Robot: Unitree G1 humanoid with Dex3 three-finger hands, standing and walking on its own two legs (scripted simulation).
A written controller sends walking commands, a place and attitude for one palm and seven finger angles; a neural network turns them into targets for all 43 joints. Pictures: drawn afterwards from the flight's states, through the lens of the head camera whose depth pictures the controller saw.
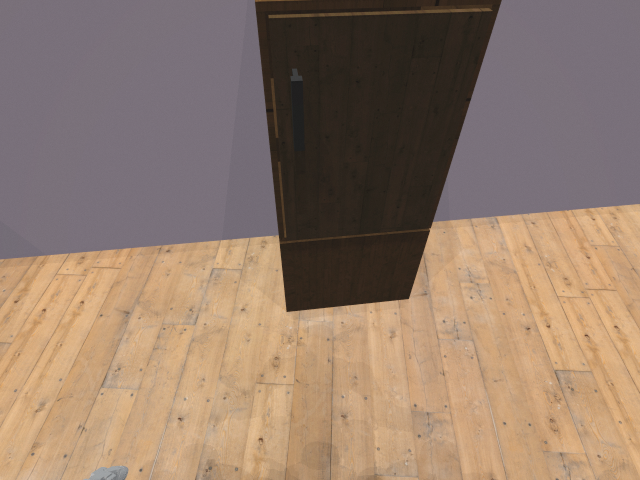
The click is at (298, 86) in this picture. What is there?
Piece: cupboard door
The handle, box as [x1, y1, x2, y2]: [290, 68, 304, 150]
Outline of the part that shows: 296,68 292,69 292,75 290,76 294,150 304,150 302,79 301,76 297,75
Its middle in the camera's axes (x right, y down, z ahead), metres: -0.05 -0.27 +0.81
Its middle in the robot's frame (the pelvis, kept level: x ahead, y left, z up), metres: +0.79 +0.09 +0.07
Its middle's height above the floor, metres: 0.84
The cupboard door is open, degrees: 0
